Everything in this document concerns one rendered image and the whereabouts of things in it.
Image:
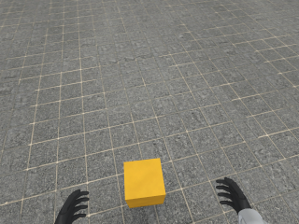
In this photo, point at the right robot hand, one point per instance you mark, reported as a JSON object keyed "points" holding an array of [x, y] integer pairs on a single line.
{"points": [[238, 199]]}

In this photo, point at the left robot hand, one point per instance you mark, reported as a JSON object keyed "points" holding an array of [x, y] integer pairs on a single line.
{"points": [[66, 214]]}

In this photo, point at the carton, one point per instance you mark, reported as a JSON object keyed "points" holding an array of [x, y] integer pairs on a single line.
{"points": [[143, 183]]}

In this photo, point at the right robot forearm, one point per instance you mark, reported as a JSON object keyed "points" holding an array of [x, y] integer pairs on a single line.
{"points": [[250, 216]]}

